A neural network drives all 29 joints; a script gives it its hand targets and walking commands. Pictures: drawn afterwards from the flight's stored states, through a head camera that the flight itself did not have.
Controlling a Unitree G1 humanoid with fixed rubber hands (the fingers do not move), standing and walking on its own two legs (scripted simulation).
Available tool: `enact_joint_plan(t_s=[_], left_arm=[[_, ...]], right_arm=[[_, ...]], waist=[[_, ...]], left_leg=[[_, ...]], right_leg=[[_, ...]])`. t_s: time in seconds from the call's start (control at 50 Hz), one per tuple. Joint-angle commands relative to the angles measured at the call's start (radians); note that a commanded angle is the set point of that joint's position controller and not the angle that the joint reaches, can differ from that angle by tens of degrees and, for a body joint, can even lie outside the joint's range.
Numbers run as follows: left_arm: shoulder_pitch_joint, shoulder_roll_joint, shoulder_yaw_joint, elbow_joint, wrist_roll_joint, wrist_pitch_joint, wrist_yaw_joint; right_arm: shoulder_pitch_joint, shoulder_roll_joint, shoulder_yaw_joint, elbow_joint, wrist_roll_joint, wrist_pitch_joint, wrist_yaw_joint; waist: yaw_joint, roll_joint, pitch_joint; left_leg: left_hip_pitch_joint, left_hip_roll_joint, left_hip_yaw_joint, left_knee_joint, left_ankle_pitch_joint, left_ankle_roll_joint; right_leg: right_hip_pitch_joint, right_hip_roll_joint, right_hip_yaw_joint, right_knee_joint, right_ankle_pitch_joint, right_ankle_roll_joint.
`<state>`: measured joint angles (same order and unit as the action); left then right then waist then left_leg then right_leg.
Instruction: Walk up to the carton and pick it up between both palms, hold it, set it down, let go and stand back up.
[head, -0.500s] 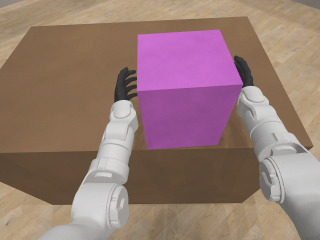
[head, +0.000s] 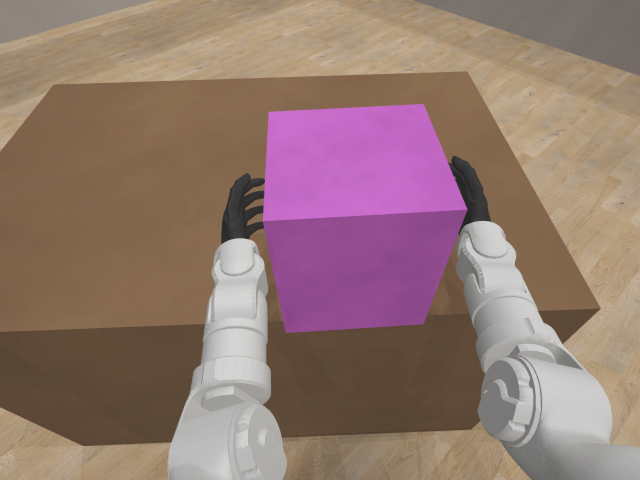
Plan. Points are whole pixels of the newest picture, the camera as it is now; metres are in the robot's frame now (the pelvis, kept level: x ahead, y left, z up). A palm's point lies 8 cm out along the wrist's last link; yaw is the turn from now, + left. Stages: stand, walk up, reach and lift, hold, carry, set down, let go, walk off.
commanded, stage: reach and lift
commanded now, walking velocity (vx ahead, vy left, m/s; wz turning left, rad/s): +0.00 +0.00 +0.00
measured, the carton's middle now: (350, 224) +0.44 +0.01 +0.06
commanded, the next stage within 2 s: none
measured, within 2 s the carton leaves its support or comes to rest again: leaves its support in 0.60 s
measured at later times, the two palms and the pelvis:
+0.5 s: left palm (239, 237) +0.38 +0.15 +0.10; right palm (469, 218) +0.41 -0.14 +0.10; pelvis +0.00 +0.00 +0.00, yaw +0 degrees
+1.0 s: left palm (224, 228) +0.36 +0.16 +0.13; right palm (473, 214) +0.39 -0.14 +0.13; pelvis -0.02 +0.00 +0.00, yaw +2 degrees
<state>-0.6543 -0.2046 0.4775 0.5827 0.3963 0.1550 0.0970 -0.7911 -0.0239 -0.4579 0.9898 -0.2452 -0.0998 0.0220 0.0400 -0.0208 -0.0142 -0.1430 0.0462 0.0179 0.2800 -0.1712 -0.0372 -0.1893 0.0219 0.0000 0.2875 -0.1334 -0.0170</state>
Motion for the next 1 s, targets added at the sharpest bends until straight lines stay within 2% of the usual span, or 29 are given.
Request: enact_joint_plan(t_s=[0.0, 0.1, 0.14, 0.26, 0.28, 0.34, 0.36, 0.38, 0.4, 0.54, 0.6, 0.62, 0.66, 0.68, 0.7, 0.72, 0.74, 0.76, 0.8, 0.82, 0.88, 0.9, 0.96, 0.98], left_arm=[[-0.518, -0.356, -0.309, -0.063, -0.014, 0.002, -0.075], [-0.503, -0.348, -0.312, -0.071, -0.015, 0.027, -0.067], [-0.496, -0.358, -0.322, -0.082, -0.019, 0.027, -0.063], [-0.511, -0.35, -0.321, -0.068, -0.027, 0.02, -0.066], [-0.5, -0.342, -0.308, -0.062, -0.025, 0.021, -0.068], [-0.537, -0.348, -0.32, -0.075, -0.038, 0.0, -0.072], [-0.545, -0.347, -0.316, -0.083, -0.034, -0.006, -0.07], [-0.554, -0.356, -0.332, -0.099, -0.038, -0.013, -0.07], [-0.562, -0.363, -0.332, -0.103, -0.039, -0.023, -0.07], [-0.623, -0.402, -0.414, -0.146, -0.073, -0.099, -0.06], [-0.634, -0.387, -0.41, -0.118, -0.08, -0.106, -0.073], [-0.647, -0.396, -0.425, -0.125, -0.082, -0.11, -0.073], [-0.623, -0.375, -0.408, -0.087, -0.067, -0.08, -0.079], [-0.631, -0.384, -0.417, -0.111, -0.074, -0.076, -0.081], [-0.62, -0.371, -0.418, -0.088, -0.074, -0.056, -0.084], [-0.669, -0.372, -0.414, -0.117, -0.083, -0.059, -0.088], [-0.651, -0.358, -0.406, -0.084, -0.08, -0.042, -0.091], [-0.674, -0.363, -0.411, -0.1, -0.089, -0.039, -0.095], [-0.685, -0.361, -0.42, -0.092, -0.087, -0.017, -0.097], [-0.708, -0.367, -0.421, -0.126, -0.092, -0.019, -0.096], [-0.705, -0.355, -0.424, -0.098, -0.096, 0.009, -0.097], [-0.727, -0.363, -0.431, -0.118, -0.103, 0.01, -0.096], [-0.729, -0.377, -0.437, -0.133, -0.104, 0.038, -0.093], [-0.736, -0.372, -0.435, -0.123, -0.106, 0.039, -0.095]], right_arm=[[-0.509, 0.4, 0.228, -0.053, -0.023, -0.055, 0.151], [-0.491, 0.391, 0.215, -0.037, -0.02, -0.049, 0.156], [-0.494, 0.393, 0.223, -0.051, -0.016, -0.056, 0.16], [-0.497, 0.404, 0.225, -0.051, -0.024, -0.053, 0.155], [-0.506, 0.409, 0.236, -0.065, -0.024, -0.054, 0.153], [-0.525, 0.422, 0.247, -0.073, -0.029, -0.073, 0.147], [-0.527, 0.426, 0.254, -0.065, -0.026, -0.075, 0.146], [-0.519, 0.433, 0.257, -0.063, -0.025, -0.081, 0.142], [-0.545, 0.438, 0.275, -0.081, -0.023, -0.099, 0.14], [-0.596, 0.429, 0.332, -0.093, -0.003, -0.2, 0.107], [-0.611, 0.428, 0.341, -0.088, -0.002, -0.209, 0.093], [-0.606, 0.424, 0.343, -0.077, -0.001, -0.214, 0.091], [-0.581, 0.413, 0.332, -0.042, 0.005, -0.188, 0.084], [-0.592, 0.426, 0.343, -0.075, 0.006, -0.193, 0.08], [-0.578, 0.417, 0.341, -0.047, 0.014, -0.174, 0.076], [-0.611, 0.429, 0.34, -0.075, 0.012, -0.175, 0.074], [-0.585, 0.426, 0.335, -0.039, 0.019, -0.154, 0.074], [-0.598, 0.432, 0.327, -0.057, 0.018, -0.154, 0.072], [-0.593, 0.429, 0.315, -0.04, 0.026, -0.132, 0.071], [-0.611, 0.433, 0.319, -0.063, 0.027, -0.134, 0.072], [-0.623, 0.436, 0.328, -0.069, 0.051, -0.107, 0.074], [-0.651, 0.441, 0.332, -0.099, 0.051, -0.111, 0.074], [-0.666, 0.419, 0.341, -0.095, 0.08, -0.096, 0.079], [-0.681, 0.419, 0.347, -0.103, 0.081, -0.098, 0.078]], waist=[[0.028, 0.011, -0.391], [0.018, 0.01, -0.416], [0.024, 0.018, -0.455], [0.013, -0.009, -0.442], [0.023, -0.025, -0.433], [0.018, -0.044, -0.47], [0.026, -0.034, -0.473], [0.01, -0.028, -0.49], [0.023, -0.033, -0.514], [0.001, -0.02, -0.626], [-0.007, -0.043, -0.584], [-0.012, -0.032, -0.588], [-0.021, -0.032, -0.524], [-0.021, -0.038, -0.56], [-0.031, -0.037, -0.505], [-0.023, -0.045, -0.534], [-0.032, -0.05, -0.471], [-0.035, -0.047, -0.487], [-0.045, -0.028, -0.465], [-0.038, -0.03, -0.499], [-0.037, -0.015, -0.48], [-0.033, -0.01, -0.509], [-0.024, 0.002, -0.495], [-0.025, -0.011, -0.5]], left_leg=[[0.099, -0.038, 0.104, 0.004, 0.251, 0.007], [0.137, -0.036, 0.1, 0.017, 0.258, 0.013], [0.144, -0.035, 0.1, 0.022, 0.279, 0.011], [0.098, -0.041, 0.098, 0.007, 0.229, 0.021], [0.079, -0.042, 0.101, 0.005, 0.224, 0.029], [0.049, -0.046, 0.101, -0.004, 0.219, 0.033], [0.039, -0.045, 0.101, -0.003, 0.225, 0.034], [0.053, -0.043, 0.1, 0.002, 0.248, 0.027], [0.044, -0.042, 0.101, 0.008, 0.271, 0.026], [0.088, -0.034, 0.091, 0.045, 0.391, 0.002], [0.047, -0.04, 0.091, 0.02, 0.305, 0.015], [0.051, -0.04, 0.09, 0.019, 0.305, 0.011], [0.051, -0.045, 0.091, -0.001, 0.227, 0.022], [0.048, -0.047, 0.092, -0.003, 0.232, 0.023], [0.044, -0.049, 0.087, -0.01, 0.199, 0.026], [0.022, -0.052, 0.093, -0.02, 0.174, 0.029], [0.025, -0.053, 0.088, -0.031, 0.136, 0.035], [0.022, -0.053, 0.09, -0.036, 0.122, 0.035], [0.046, -0.055, 0.087, -0.034, 0.114, 0.03], [0.053, -0.054, 0.09, -0.034, 0.128, 0.027], [0.074, -0.058, 0.083, -0.029, 0.117, 0.029], [0.074, -0.057, 0.085, -0.027, 0.13, 0.026], [0.115, -0.052, 0.078, -0.018, 0.176, 0.019], [0.125, -0.054, 0.079, -0.006, 0.196, 0.02]], right_leg=[[0.178, 0.019, -0.106, 0.027, 0.26, 0.043], [0.131, 0.019, -0.109, 0.012, 0.225, 0.038], [0.124, 0.021, -0.112, 0.015, 0.229, 0.035], [0.162, 0.009, -0.105, 0.015, 0.238, 0.047], [0.185, 0.008, -0.102, 0.021, 0.259, 0.051], [0.23, 0.005, -0.102, 0.037, 0.315, 0.061], [0.244, 0.003, -0.101, 0.046, 0.338, 0.061], [0.258, 0.004, -0.102, 0.052, 0.376, 0.062], [0.271, 0.001, -0.102, 0.061, 0.414, 0.064], [0.307, 0.011, -0.121, 0.084, 0.577, 0.06], [0.344, -0.003, -0.115, 0.077, 0.546, 0.068], [0.341, -0.002, -0.117, 0.078, 0.542, 0.066], [0.329, -0.011, -0.11, 0.053, 0.455, 0.063], [0.343, -0.012, -0.112, 0.054, 0.461, 0.065], [0.337, -0.014, -0.111, 0.048, 0.434, 0.065], [0.336, -0.016, -0.109, 0.047, 0.407, 0.068], [0.33, -0.02, -0.109, 0.035, 0.359, 0.066], [0.322, -0.02, -0.109, 0.03, 0.332, 0.066], [0.299, -0.019, -0.111, 0.017, 0.292, 0.062], [0.296, -0.016, -0.116, 0.019, 0.282, 0.06], [0.285, -0.016, -0.115, 0.011, 0.251, 0.056], [0.281, -0.015, -0.117, 0.012, 0.246, 0.053], [0.253, -0.002, -0.129, 0.009, 0.22, 0.046], [0.254, -0.001, -0.127, 0.008, 0.237, 0.047]])
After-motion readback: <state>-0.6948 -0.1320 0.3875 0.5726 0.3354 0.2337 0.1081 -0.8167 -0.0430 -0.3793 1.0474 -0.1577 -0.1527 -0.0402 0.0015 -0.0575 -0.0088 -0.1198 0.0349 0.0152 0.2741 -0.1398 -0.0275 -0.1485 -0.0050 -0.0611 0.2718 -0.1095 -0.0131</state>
